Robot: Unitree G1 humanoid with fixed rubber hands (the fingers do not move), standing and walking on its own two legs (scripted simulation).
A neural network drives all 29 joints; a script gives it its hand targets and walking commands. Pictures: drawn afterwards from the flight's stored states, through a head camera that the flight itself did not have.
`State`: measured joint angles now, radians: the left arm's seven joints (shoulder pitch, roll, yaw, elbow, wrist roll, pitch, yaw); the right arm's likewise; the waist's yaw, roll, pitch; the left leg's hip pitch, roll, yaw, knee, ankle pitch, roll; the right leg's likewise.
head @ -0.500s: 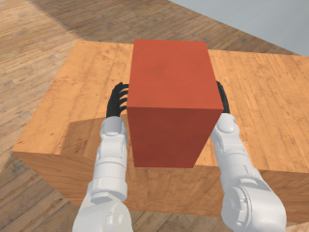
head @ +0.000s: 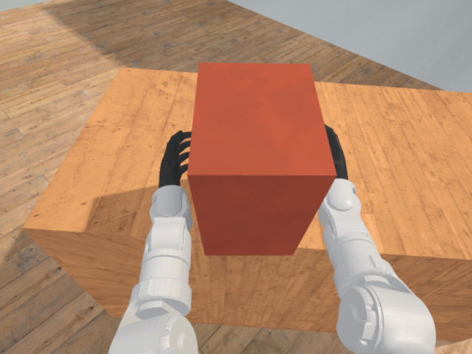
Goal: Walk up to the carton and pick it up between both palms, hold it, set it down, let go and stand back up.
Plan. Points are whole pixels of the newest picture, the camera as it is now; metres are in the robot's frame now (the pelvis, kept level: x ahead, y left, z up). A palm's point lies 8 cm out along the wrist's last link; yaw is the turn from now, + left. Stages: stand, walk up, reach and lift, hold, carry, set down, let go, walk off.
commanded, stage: reach and lift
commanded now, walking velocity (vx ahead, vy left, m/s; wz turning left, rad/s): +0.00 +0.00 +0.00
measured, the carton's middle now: (251, 170) +0.44 +0.04 +0.08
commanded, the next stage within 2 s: none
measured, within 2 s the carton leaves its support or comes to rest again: neither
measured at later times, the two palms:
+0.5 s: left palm (170, 160) +0.37 +0.16 +0.16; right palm (348, 172) +0.40 -0.11 +0.15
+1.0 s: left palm (164, 140) +0.35 +0.16 +0.21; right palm (366, 161) +0.37 -0.11 +0.20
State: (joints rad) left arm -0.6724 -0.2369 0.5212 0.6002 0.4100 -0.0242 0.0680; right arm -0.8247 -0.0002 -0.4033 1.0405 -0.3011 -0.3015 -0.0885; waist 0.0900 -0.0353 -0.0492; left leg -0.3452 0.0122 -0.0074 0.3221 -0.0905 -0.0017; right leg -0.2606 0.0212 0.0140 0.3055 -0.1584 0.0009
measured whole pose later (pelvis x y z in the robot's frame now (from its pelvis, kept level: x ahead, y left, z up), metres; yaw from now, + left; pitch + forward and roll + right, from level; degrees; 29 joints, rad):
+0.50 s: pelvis -0.02 +0.00 +0.00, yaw +0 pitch +3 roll -1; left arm -0.77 -0.16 0.43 0.63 0.37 0.25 0.08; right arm -0.83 0.00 -0.41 1.06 -0.20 -0.13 -0.12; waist 0.07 -0.04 -0.12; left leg -0.30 0.01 -0.01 0.32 -0.08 0.00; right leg -0.21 0.02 0.01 0.30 -0.14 0.00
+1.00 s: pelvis -0.03 +0.00 +0.00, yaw +0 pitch -3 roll -1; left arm -0.87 -0.09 0.41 0.63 0.35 0.49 0.06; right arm -0.93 0.00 -0.39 1.06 -0.07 0.09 -0.15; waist 0.02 -0.05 -0.11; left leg -0.19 0.01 -0.01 0.32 -0.08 0.00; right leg -0.10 0.02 0.01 0.30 -0.14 0.00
